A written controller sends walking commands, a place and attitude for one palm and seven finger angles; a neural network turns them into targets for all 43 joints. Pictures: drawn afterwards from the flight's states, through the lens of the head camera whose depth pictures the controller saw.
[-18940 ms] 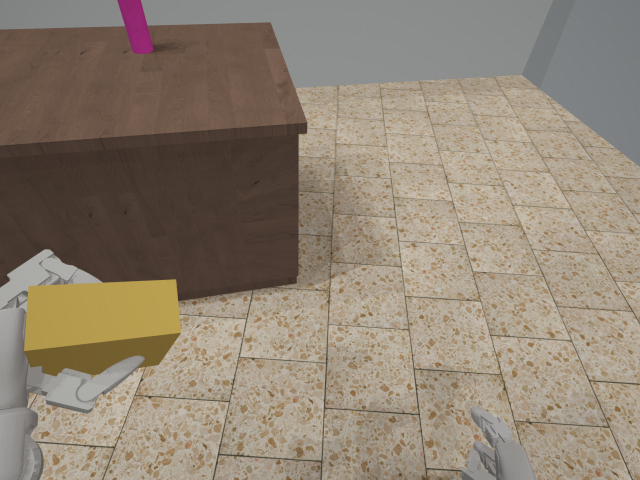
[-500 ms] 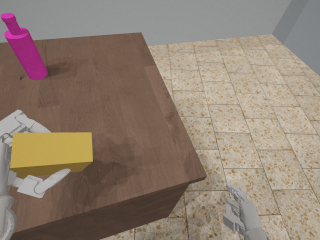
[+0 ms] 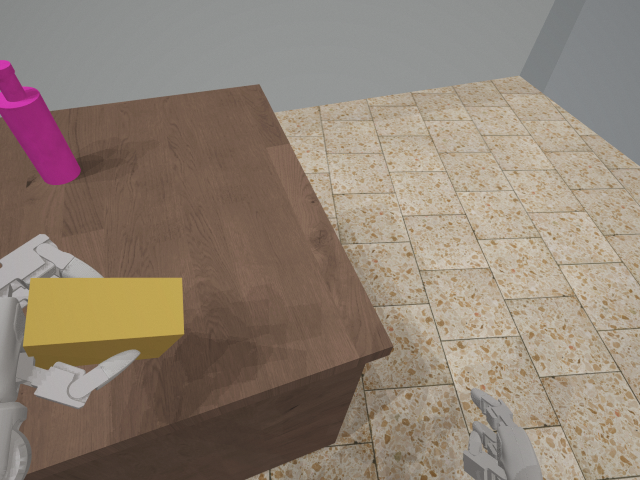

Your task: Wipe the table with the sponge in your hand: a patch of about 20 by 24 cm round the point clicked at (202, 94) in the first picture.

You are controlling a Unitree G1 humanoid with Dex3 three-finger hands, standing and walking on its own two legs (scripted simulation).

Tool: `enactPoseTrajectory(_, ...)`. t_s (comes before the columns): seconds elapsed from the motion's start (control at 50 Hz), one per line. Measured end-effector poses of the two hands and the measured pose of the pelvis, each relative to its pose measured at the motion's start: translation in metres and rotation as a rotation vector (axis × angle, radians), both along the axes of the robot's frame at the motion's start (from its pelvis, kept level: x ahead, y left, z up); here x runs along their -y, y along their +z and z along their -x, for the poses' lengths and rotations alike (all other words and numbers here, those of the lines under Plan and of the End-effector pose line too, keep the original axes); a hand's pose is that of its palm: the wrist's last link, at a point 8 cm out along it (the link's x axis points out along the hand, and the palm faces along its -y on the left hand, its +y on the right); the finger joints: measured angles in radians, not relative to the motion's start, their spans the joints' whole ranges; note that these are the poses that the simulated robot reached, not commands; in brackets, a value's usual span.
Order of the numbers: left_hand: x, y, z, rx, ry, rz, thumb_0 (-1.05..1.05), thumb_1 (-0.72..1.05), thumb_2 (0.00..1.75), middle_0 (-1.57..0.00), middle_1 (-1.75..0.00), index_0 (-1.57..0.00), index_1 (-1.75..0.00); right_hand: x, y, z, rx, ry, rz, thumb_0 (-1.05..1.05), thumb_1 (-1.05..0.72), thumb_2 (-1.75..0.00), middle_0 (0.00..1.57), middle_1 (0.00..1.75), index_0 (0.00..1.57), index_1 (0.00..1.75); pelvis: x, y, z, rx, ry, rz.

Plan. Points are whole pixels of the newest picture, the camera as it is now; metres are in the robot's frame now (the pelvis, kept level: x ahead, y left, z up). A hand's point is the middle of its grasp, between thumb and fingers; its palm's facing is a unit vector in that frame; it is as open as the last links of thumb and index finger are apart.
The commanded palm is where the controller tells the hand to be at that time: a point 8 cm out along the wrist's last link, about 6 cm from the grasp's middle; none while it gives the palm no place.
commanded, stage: come to a stop and stand still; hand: left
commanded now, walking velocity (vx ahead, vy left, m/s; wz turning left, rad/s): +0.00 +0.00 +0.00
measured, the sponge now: (127, 324) +0.23 +0.21 +0.13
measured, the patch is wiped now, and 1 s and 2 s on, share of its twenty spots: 0.00 0.00 0.00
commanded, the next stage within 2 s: look again from close up in 0.96 s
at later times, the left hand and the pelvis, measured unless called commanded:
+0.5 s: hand (137, 303) +0.25 +0.21 +0.12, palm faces +0.14 -0.88 -0.45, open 9.6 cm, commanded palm +0.20 +0.27 +0.17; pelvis +0.02 +0.00 +0.00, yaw -3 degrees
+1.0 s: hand (84, 288) +0.26 +0.26 +0.14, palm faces +0.34 -0.87 -0.36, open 9.6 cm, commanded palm +0.20 +0.29 +0.17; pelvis +0.03 +0.01 +0.00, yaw -2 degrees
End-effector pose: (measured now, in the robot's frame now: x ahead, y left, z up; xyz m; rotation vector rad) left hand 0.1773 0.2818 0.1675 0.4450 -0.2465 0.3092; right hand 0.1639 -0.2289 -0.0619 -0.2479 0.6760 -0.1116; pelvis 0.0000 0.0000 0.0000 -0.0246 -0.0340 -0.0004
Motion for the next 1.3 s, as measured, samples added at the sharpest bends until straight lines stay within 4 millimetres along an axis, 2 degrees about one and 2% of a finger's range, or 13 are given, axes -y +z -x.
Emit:
enactPoseTrajectory(0.16, -0.004, 0.011, -0.005, 0.004, 0.011, -0.088, 0.00, -0.45, 1.03, -0.79, -1.37, -0.78, -1.37, 0.002, -0.002, -0.005, 0.007, 0.013, 0.005, 0.01, -0.90, -0.89, 0.20, 0.30, 0.20, 0.30, 0.002, 0.000, -0.002, -0.007, -0.008, 0.001)
enactPoseTrajectory(0.2, -0.022, 0.031, -0.018, 0.085, 0.026, -0.198, 0.00, -0.46, 1.03, -0.79, -1.37, -0.79, -1.37, 0.000, -0.007, -0.005, -0.024, 0.049, 0.015, 0.01, -0.90, -0.89, 0.20, 0.30, 0.20, 0.30, 0.007, -0.002, 0.004, -0.008, -0.005, -0.004)
enactPoseTrajectory(0.26, -0.044, 0.046, -0.034, 0.180, 0.095, -0.171, 0.00, -0.46, 1.03, -0.79, -1.37, -0.79, -1.37, -0.001, -0.010, -0.003, -0.046, 0.060, -0.007, 0.01, -0.90, -0.89, 0.20, 0.30, 0.20, 0.30, 0.010, -0.003, 0.008, -0.013, -0.026, -0.013)
enactPoseTrajectory(0.3, -0.039, 0.040, -0.040, 0.173, 0.094, -0.116, 0.00, -0.45, 1.03, -0.79, -1.37, -0.78, -1.37, -0.001, -0.010, -0.001, -0.029, 0.037, -0.039, 0.01, -0.90, -0.89, 0.20, 0.30, 0.20, 0.30, 0.007, -0.003, 0.005, -0.019, -0.041, -0.016)
enactPoseTrajectory(0.4, 0.017, -0.001, -0.043, -0.009, -0.102, -0.031, 0.00, -0.45, 1.03, -0.78, -1.38, -0.78, -1.38, 0.001, -0.013, 0.005, -0.016, -0.029, -0.071, 0.01, -0.90, -0.89, 0.20, 0.30, 0.20, 0.30, -0.002, -0.003, -0.011, -0.028, -0.064, -0.016)
enactPoseTrajectory(0.44, 0.029, -0.015, -0.043, -0.079, -0.166, -0.019, 0.00, -0.45, 1.03, -0.78, -1.38, -0.78, -1.38, 0.001, -0.013, 0.007, -0.036, -0.051, -0.057, 0.01, -0.90, -0.89, 0.20, 0.30, 0.20, 0.30, -0.002, -0.003, -0.016, -0.031, -0.063, -0.015)
enactPoseTrajectory(0.52, 0.017, -0.022, -0.051, -0.109, -0.164, -0.053, 0.00, -0.46, 1.03, -0.79, -1.37, -0.79, -1.37, 0.002, -0.012, 0.005, -0.077, -0.068, -0.017, 0.01, -0.90, -0.89, 0.20, 0.30, 0.20, 0.30, 0.000, -0.003, -0.023, -0.032, -0.052, -0.013)
enactPoseTrajectory(0.62, -0.011, 0.004, -0.059, 0.005, -0.060, -0.116, 0.00, -0.46, 1.03, -0.79, -1.37, -0.79, -1.37, 0.003, -0.008, -0.012, -0.066, -0.045, 0.012, 0.01, -0.90, -0.89, 0.20, 0.30, 0.20, 0.30, -0.002, -0.004, -0.028, -0.029, -0.041, -0.005)
enactPoseTrajectory(0.72, -0.011, 0.022, -0.055, 0.098, -0.050, -0.105, 0.00, -0.45, 1.03, -0.79, -1.37, -0.78, -1.37, -0.004, -0.001, -0.034, -0.006, -0.023, 0.005, 0.01, -0.90, -0.89, 0.20, 0.30, 0.20, 0.30, -0.009, -0.004, -0.035, -0.031, -0.044, -0.001)
enactPoseTrajectory(0.88, -0.015, -0.014, -0.049, -0.023, -0.032, -0.001, 0.00, -0.45, 1.03, -0.79, -1.37, -0.78, -1.37, -0.019, 0.008, -0.049, 0.042, -0.006, -0.006, 0.01, -0.90, -0.89, 0.20, 0.30, 0.20, 0.30, -0.012, -0.004, -0.034, -0.023, -0.045, -0.003)
enactPoseTrajectory(0.96, -0.020, -0.019, -0.044, -0.028, -0.005, 0.028, 0.00, -0.45, 1.03, -0.79, -1.37, -0.78, -1.37, -0.024, 0.010, -0.045, 0.038, 0.009, 0.002, 0.01, -0.90, -0.89, 0.20, 0.30, 0.20, 0.30, -0.013, -0.003, -0.029, -0.011, -0.040, 0.000)
enactPoseTrajectory(1.16, -0.017, 0.011, -0.027, 0.094, -0.037, -0.025, 0.00, -0.46, 1.03, -0.79, -1.37, -0.78, -1.37, -0.028, 0.006, -0.020, 0.024, 0.001, -0.010, 0.01, -0.90, -0.89, 0.20, 0.30, 0.20, 0.30, -0.017, -0.003, -0.016, 0.004, -0.037, 0.003)
enactPoseTrajectory(1.3, -0.025, -0.009, -0.023, 0.000, 0.007, 0.002, 0.00, -0.46, 1.03, -0.79, -1.37, -0.78, -1.37, -0.023, -0.003, 0.005, -0.018, -0.032, -0.017, 0.01, -0.90, -0.89, 0.20, 0.30, 0.20, 0.30, -0.017, -0.003, -0.010, 0.002, -0.040, 0.001)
